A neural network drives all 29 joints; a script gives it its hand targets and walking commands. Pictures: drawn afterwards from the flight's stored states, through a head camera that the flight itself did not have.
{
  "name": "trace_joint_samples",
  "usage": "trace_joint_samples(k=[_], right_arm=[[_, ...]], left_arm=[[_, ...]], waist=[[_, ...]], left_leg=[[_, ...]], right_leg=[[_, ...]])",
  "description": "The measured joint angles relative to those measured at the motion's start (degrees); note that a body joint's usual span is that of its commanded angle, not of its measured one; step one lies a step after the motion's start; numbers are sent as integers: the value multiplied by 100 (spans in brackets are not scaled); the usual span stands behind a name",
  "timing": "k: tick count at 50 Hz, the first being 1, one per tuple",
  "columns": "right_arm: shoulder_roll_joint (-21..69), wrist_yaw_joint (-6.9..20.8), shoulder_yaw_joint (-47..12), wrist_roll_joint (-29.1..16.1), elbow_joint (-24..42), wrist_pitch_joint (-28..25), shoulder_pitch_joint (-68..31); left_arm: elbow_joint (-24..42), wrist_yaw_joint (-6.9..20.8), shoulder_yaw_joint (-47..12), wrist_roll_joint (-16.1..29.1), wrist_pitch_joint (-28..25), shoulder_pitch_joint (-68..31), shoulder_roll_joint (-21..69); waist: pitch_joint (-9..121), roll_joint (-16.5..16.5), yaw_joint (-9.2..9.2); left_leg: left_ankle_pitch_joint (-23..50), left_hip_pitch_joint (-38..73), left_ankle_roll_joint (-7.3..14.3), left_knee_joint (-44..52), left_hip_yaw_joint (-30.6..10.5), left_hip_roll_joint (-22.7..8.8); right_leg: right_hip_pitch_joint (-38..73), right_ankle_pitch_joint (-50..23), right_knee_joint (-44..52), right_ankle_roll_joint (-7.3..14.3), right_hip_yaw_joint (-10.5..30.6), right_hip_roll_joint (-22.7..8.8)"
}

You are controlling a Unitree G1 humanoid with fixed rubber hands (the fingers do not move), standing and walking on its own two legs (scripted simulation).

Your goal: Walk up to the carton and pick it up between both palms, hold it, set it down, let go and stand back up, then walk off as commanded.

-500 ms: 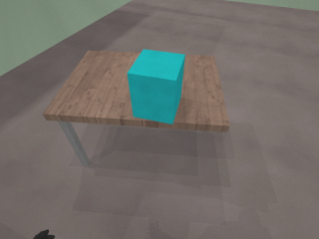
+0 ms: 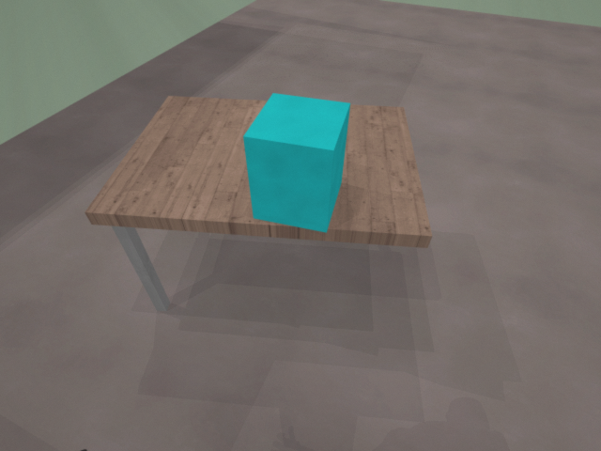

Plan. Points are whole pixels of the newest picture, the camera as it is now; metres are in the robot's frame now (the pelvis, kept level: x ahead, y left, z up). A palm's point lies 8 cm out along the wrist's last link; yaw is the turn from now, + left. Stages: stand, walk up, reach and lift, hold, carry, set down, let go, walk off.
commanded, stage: walk off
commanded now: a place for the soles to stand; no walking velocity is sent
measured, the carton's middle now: (299, 163) +0.82 -0.02 -0.08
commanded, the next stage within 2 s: stand in 0.14 s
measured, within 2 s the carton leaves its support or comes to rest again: neither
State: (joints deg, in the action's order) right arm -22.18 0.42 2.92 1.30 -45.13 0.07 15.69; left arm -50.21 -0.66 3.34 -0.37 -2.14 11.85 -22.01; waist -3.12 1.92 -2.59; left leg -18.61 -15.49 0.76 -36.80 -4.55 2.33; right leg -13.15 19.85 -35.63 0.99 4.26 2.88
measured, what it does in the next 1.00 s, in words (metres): stands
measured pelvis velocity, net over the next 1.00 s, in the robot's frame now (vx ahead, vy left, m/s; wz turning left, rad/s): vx -0.02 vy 0.01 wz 0.00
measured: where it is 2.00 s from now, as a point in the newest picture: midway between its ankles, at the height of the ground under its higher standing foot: outside the picture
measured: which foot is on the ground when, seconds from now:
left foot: down 0.00-1.00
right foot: down 0.00-1.00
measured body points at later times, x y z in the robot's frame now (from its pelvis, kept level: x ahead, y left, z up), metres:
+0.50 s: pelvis -0.01 +0.00 +0.01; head -0.01 -0.01 +0.46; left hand +0.11 +0.32 -0.09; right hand +0.08 -0.31 -0.10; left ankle +0.01 +0.12 -0.73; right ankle -0.01 -0.12 -0.73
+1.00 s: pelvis -0.02 +0.01 +0.01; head -0.02 +0.00 +0.46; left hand +0.09 +0.33 -0.10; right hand +0.05 -0.31 -0.10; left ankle +0.01 +0.12 -0.73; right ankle +0.00 -0.12 -0.73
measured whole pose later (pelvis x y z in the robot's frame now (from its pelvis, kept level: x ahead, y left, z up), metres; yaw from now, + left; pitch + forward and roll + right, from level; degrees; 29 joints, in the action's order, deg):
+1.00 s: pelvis -0.02 +0.01 +0.01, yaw +0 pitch -1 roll -1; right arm -22.2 0.4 2.9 0.8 -50.5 -0.8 13.8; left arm -58.3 0.4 3.3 -0.4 -1.7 9.0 -22.0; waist -0.7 2.2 -2.6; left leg -12.4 -15.2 0.8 -28.7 -4.8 1.7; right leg -11.8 12.4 -25.3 -0.1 4.4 2.7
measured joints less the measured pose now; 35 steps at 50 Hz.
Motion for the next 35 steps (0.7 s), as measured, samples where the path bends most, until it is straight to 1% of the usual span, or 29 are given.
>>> trace_joint_samples(k=[8,20,35], right_arm=[[0,0,0,0,0,0,-39],[0,0,0,-47,-78,-24,-152],[0,0,0,-48,-365,-79,-183]], left_arm=[[51,0,0,0,0,-17,0],[-245,9,0,0,33,-108,0],[-580,82,0,0,40,-281,0]], waist=[[-18,-16,0],[191,15,0],[247,14,0]], left_leg=[[7,1,8,0,0,0],[223,0,-22,303,-14,-40],[486,1,20,587,-21,-58]], right_leg=[[1,-13,3,-19,0,-1],[20,-257,354,-38,1,12],[126,-628,861,-97,7,-1]])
